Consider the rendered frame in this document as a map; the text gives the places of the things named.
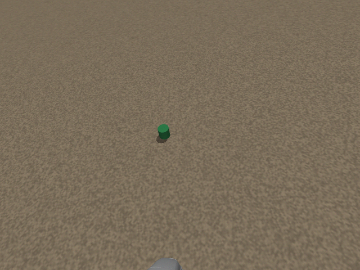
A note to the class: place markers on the tin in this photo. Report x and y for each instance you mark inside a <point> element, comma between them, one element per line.
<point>163,131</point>

